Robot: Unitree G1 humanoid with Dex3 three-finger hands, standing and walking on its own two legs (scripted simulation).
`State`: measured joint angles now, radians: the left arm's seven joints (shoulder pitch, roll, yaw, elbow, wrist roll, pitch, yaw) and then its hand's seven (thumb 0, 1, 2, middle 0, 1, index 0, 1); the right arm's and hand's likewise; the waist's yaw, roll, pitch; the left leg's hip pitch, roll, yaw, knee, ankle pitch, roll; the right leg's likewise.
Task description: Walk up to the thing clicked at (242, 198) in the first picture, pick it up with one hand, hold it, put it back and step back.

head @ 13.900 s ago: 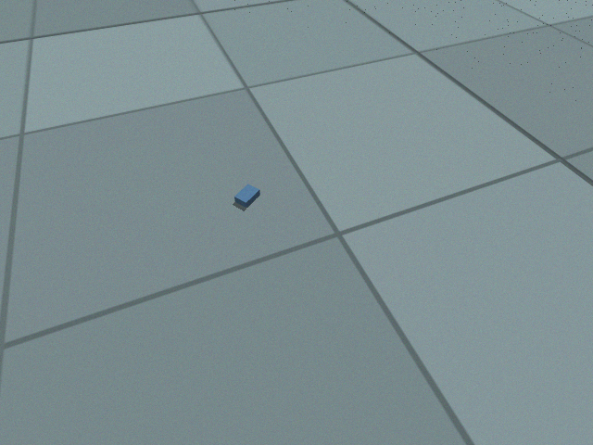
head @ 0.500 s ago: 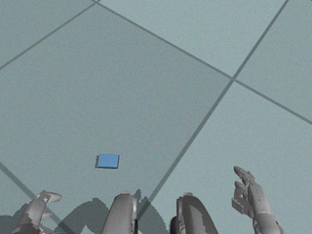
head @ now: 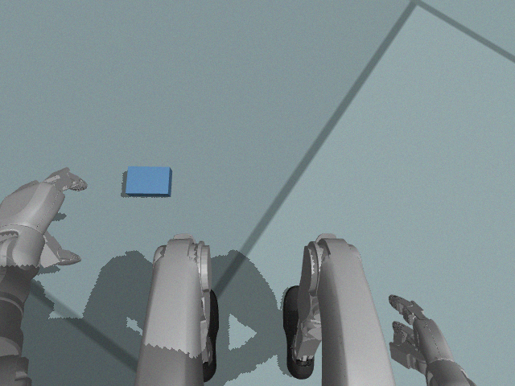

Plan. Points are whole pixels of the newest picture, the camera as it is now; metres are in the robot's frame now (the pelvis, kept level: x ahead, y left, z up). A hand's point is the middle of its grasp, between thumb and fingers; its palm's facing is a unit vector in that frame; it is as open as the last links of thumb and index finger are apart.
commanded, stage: rise first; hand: left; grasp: from above
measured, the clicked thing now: (149, 181) +0.48 +0.27 -0.41
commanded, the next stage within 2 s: approach in 1.36 s
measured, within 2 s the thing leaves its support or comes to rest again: neither
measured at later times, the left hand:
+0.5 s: hand (80, 205) +0.38 +0.35 -0.23, palm faces -0.48 -0.12 -0.87, open 12.8 cm
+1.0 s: hand (93, 195) +0.41 +0.34 -0.27, palm faces -0.47 -0.07 -0.88, open 12.5 cm
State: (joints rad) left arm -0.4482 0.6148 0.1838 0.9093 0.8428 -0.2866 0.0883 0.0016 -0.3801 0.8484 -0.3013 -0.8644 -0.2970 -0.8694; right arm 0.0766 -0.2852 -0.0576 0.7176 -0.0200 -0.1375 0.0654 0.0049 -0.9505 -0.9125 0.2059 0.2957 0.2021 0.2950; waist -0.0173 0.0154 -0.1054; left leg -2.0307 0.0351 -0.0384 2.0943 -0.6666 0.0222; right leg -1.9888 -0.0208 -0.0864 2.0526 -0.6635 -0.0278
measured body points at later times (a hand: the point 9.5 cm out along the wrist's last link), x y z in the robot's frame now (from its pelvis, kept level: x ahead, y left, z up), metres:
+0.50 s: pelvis +0.00 +0.01 -0.07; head +0.23 +0.08 +0.31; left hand +0.41 +0.35 -0.18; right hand +0.10 -0.27 -0.19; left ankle +0.08 +0.12 -0.39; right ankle +0.09 -0.11 -0.39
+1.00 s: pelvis +0.00 +0.00 -0.10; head +0.25 +0.07 +0.27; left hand +0.43 +0.35 -0.22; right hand +0.08 -0.29 -0.22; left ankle +0.08 +0.12 -0.39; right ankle +0.09 -0.11 -0.39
